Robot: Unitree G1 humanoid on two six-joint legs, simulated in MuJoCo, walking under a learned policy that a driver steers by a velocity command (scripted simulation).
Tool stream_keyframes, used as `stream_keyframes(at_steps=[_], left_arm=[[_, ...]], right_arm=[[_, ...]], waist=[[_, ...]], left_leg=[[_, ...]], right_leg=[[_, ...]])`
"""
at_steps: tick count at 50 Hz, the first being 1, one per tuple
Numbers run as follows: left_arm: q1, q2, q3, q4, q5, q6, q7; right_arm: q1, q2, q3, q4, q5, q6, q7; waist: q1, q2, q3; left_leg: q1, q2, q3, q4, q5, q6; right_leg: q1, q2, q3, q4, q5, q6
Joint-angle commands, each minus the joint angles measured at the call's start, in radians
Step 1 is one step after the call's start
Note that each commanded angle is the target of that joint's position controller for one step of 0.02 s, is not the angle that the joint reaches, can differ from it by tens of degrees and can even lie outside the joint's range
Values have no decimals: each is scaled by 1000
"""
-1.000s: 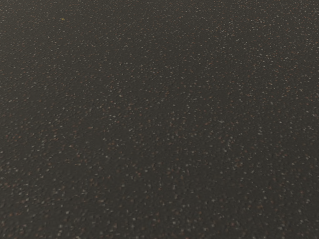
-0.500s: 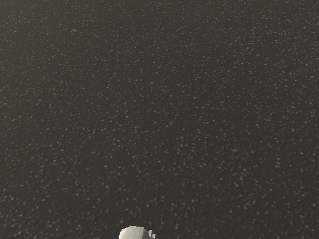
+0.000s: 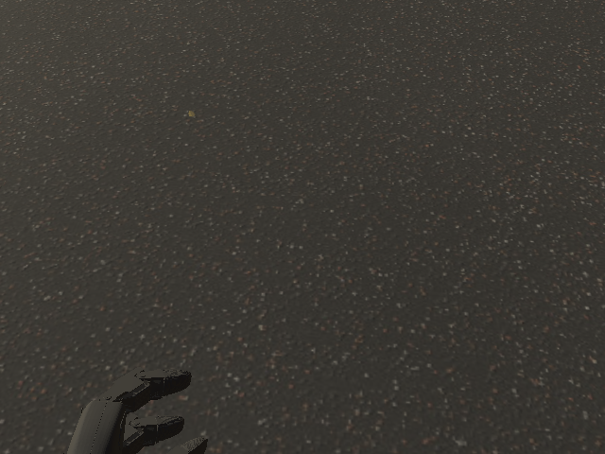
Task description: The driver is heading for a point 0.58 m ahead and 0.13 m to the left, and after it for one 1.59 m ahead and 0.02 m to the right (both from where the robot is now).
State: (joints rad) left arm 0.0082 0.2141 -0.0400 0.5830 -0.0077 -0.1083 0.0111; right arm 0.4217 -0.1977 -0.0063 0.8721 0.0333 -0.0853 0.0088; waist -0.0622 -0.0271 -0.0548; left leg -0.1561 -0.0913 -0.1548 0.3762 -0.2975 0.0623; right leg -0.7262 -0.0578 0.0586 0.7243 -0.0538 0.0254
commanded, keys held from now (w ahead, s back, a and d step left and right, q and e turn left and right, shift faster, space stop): w+q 0.64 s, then w+e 0.36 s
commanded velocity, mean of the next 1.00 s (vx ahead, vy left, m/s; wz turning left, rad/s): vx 0.50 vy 0.00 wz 0.38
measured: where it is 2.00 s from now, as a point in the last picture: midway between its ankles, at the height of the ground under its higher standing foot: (223, 237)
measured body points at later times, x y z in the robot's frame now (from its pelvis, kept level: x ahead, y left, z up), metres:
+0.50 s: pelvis +0.27 -0.01 -0.01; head +0.30 +0.00 +0.44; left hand +0.18 +0.26 -0.13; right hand +0.57 -0.15 -0.07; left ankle +0.39 +0.18 -0.69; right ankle +0.18 -0.15 -0.74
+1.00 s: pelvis +0.53 +0.12 +0.00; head +0.54 +0.13 +0.45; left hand +0.58 +0.41 -0.11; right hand +0.69 -0.11 -0.11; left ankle +0.42 +0.16 -0.74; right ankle +0.77 +0.02 -0.68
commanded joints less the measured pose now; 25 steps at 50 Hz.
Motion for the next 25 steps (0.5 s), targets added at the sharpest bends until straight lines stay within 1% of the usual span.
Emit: stream_keyframes(at_steps=[1, 2, 3, 4, 5, 6, 7, 8, 9, 10, 11, 12, 14, 15, 16, 18, 20, 21, 23, 25], left_arm=[[-25, 147, 63, -37, -32, -10, -3], [-2, 160, 74, -30, -28, -18, -7], [70, 177, 91, -8, -22, -26, -8], [183, 211, 107, 12, -8, -35, -5], [364, 275, 124, 31, 14, -37, 1], [394, 324, 139, 50, 34, -21, -1], [365, 220, 124, 32, 31, -16, 1], [337, 167, 111, 30, 16, -11, 9], [299, 158, 104, 32, 16, -8, 9], [278, 149, 102, 44, 22, -7, 6], [269, 138, 100, 55, 29, -10, 3], [271, 136, 104, 70, 26, -14, 1], [282, 135, 111, 101, 10, -19, -4], [288, 146, 116, 114, 10, -20, -4], [288, 160, 122, 122, 16, -18, -4], [287, 186, 130, 135, 23, -14, -5], [281, 205, 135, 148, 25, -10, -1], [295, 212, 136, 157, 22, -7, 2], [330, 230, 141, 180, 9, 2, 6], [353, 246, 146, 200, -3, 14, 6]], right_arm=[[-32, -211, -63, -95, 14, 4, -24], [-36, -211, -68, -106, 10, 14, -24], [-38, -193, -67, -120, 1, 21, -22], [-52, -153, -57, -142, -12, 20, -13], [-59, -77, -34, -183, -43, 12, -8], [60, -25, -17, -232, -8, -3, 0], [52, -133, -38, -203, 13, -2, -5], [-52, -178, -51, -218, 8, 4, -4], [-113, -174, -53, -234, -3, 8, -4], [-151, -161, -56, -255, -10, 9, -3], [-153, -148, -59, -264, -4, 16, 0], [-148, -134, -57, -268, 5, 24, 0], [-169, -110, -55, -281, 5, 40, 1], [-189, -107, -54, -289, -1, 45, 0], [-208, -106, -54, -297, -2, 47, 2], [-253, -108, -54, -307, -6, 45, 9], [-315, -98, -50, -317, -8, 39, 25], [-362, -96, -48, -327, -9, 36, 32], [-427, -89, -46, -348, -4, 33, 44], [-474, -94, -50, -373, 2, 33, 55]], waist=[[31, 136, 13], [39, 146, 10], [65, 152, -25], [113, 144, -119], [170, 18, -287], [98, -395, -362], [117, -263, -282], [143, -120, -156], [126, -14, -84], [107, -8, -27], [88, -21, 7], [80, -56, 27], [70, -57, 70], [71, -45, 81], [70, -38, 94], [79, -33, 106], [99, -31, 114], [119, -23, 122], [146, -23, 136], [154, -26, 148]], left_leg=[[-8, 218, -236, -74, 105, 138], [20, 227, -257, -22, 153, 130], [32, 196, -249, 66, 253, 113], [-17, 147, -207, 227, 296, 84], [-177, 87, -109, 518, 111, 50], [-565, -20, 11, 799, -268, -9], [-685, 75, -17, 989, -220, -23], [-713, 110, 4, 1044, -114, -32], [-665, 144, 23, 1031, -36, -41], [-647, 165, 22, 992, 5, -44], [-613, 184, 24, 976, 21, -43], [-600, 196, 40, 952, 16, -49], [-627, 210, 46, 909, 19, -61], [-640, 212, 47, 884, 39, -68], [-663, 213, 44, 838, 66, -75], [-659, 215, 55, 719, 154, -79], [-605, 210, 95, 563, 266, -67], [-588, 202, 119, 498, 304, -59], [-572, 190, 156, 397, 318, -42], [-559, 175, 183, 322, 283, -16]], right_leg=[[245, 44, -7, -244, 27, 40], [281, 49, -9, -278, -3, 25], [382, 60, -28, -315, -41, -6], [577, -7, 12, -294, -44, -62], [870, -208, 195, -256, -95, -143], [1137, -390, 690, -398, -314, -302], [1074, -396, 742, -431, -506, -302], [947, -358, 565, -432, -469, -259], [808, -309, 415, -443, -313, -234], [722, -262, 325, -467, -218, -226], [661, -227, 236, -497, -162, -215], [632, -215, 186, -522, -134, -219], [606, -202, 99, -550, -58, -221], [601, -203, 65, -560, -14, -223], [608, -208, 35, -561, 27, -225], [612, -203, -33, -566, 82, -217], [609, -184, -107, -563, 109, -195], [622, -188, -128, -563, 122, -187], [684, -201, -160, -557, 142, -173], [757, -221, -185, -535, 213, -159]])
